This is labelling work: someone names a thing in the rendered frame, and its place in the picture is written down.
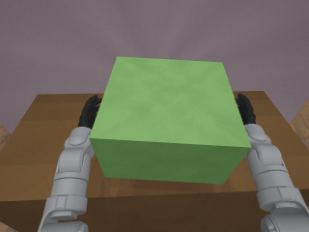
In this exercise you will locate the robot right forearm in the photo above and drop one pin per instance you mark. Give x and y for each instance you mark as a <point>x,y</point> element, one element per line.
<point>276,191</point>

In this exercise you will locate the carton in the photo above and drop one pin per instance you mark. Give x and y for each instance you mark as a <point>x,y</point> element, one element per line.
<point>169,120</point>

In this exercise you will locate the robot left hand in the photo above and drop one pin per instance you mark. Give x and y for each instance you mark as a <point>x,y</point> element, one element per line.
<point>89,112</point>

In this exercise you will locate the right robot upper arm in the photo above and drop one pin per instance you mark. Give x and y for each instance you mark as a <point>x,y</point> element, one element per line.
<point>285,223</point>

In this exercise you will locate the robot right hand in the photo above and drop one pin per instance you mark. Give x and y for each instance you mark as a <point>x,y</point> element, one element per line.
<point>246,110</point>

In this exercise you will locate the pedestal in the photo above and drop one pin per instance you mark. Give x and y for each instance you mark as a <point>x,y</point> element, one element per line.
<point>29,159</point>

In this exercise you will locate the robot left forearm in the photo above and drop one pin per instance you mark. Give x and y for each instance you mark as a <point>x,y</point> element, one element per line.
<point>68,195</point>

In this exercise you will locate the left robot upper arm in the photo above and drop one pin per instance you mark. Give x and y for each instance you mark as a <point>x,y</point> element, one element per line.
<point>67,226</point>

